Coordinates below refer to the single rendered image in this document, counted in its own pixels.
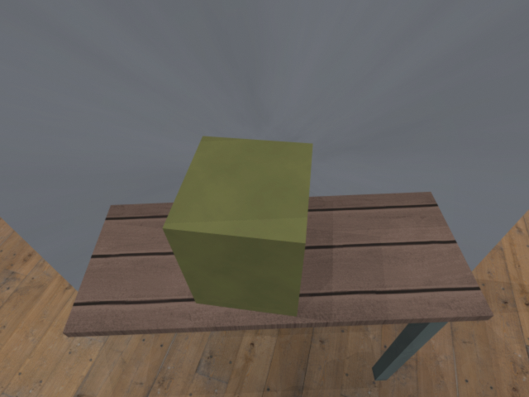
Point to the carton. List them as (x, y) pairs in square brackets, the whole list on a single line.
[(238, 224)]

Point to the table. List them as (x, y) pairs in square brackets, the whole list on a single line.
[(369, 259)]

